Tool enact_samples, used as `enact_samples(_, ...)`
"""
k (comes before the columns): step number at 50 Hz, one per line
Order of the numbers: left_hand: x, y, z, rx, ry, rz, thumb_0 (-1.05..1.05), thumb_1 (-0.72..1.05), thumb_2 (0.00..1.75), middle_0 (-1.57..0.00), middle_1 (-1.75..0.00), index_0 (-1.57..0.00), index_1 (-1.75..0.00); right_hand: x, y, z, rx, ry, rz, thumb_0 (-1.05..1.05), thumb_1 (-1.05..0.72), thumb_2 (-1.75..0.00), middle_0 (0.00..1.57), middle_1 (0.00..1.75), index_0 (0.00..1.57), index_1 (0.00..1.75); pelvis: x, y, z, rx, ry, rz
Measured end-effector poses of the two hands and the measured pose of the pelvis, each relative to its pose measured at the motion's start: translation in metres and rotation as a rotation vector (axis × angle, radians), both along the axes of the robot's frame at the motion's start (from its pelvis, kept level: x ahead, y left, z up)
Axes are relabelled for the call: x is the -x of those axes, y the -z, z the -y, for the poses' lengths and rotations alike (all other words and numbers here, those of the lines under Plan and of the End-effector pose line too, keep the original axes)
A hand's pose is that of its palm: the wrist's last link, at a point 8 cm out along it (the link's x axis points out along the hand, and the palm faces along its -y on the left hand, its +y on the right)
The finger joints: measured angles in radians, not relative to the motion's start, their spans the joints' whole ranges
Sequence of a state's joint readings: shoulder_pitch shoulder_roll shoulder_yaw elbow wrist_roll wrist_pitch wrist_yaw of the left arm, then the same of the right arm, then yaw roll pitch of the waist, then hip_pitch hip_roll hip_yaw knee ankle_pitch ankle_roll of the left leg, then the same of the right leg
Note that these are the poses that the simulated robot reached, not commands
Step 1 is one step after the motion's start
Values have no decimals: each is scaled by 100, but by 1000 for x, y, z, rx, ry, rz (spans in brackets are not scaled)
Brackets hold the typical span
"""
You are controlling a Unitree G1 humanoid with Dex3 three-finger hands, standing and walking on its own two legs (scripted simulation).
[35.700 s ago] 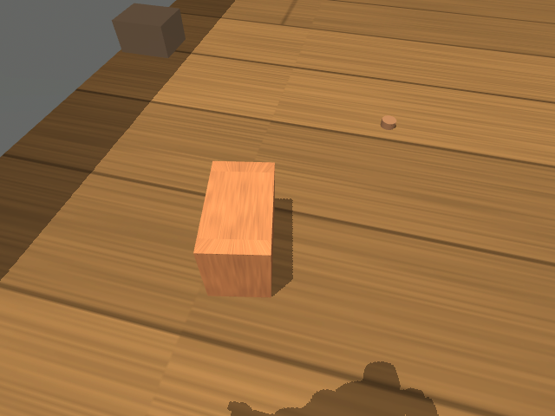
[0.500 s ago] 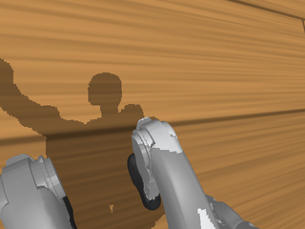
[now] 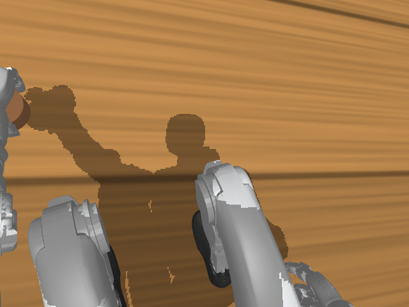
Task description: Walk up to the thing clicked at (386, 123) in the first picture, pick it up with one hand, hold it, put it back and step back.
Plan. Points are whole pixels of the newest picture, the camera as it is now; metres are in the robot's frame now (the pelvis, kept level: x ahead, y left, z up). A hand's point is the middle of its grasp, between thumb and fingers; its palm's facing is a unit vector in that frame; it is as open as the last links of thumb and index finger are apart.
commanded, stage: lift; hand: left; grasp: from above
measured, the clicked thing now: (1, 108) +0.51 +0.29 -0.18
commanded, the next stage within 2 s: hold in 1.70 s
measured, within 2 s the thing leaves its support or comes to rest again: neither
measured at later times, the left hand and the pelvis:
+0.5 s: hand out of the picture +0.43 +0.30 -0.04, palm faces -0.44 -0.10 -0.89, open 9.7 cm; pelvis -0.01 +0.00 +0.07, yaw +4 degrees
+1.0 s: hand out of the picture +0.35 +0.28 +0.17, palm faces -0.43 -0.13 -0.89, open 9.7 cm; pelvis +0.01 +0.00 +0.24, yaw +7 degrees
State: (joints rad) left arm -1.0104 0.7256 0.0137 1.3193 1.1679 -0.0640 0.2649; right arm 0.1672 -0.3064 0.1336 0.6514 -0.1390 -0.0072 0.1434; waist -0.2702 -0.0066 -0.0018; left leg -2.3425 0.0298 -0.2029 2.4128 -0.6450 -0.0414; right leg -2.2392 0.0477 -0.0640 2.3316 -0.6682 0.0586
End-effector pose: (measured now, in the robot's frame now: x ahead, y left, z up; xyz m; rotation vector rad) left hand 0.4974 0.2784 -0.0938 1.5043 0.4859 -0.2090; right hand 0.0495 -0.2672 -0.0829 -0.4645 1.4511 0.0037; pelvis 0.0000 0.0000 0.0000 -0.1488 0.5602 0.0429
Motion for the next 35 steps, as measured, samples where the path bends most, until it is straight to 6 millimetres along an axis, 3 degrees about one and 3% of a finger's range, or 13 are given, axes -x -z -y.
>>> enact_samples(7, 8, -19, -4, 16, -26, -17, 0, 7, 41, -59, -55, -71, -53, 3, -7, 1, 16, 42, -6, 0, -91, -91, 20, 30, 20, 30, 1, -10, 0, -7, -11, -14)
enact_samples(15, 30, -52, -12, 17, -20, -48, 0, 8, 41, -58, -56, -70, -55, -4, -22, 3, 21, 66, 15, 0, -91, -91, 20, 30, 20, 30, 4, -32, -1, -14, -28, -26)
enact_samples(25, 66, -116, -23, 27, -15, -18, 0, 8, 41, -57, -57, -69, -56, -35, -52, -1, 9, 69, 116, 0, -91, -90, 20, 30, 20, 30, 7, -71, -2, -32, -46, -27)
enact_samples(35, 100, -187, -22, 41, -22, -4, 0, 9, 41, -56, -58, -69, -56, -70, -102, -16, -30, 72, 243, 0, -90, -90, 20, 30, 20, 30, 8, -127, -4, -48, -62, 7)
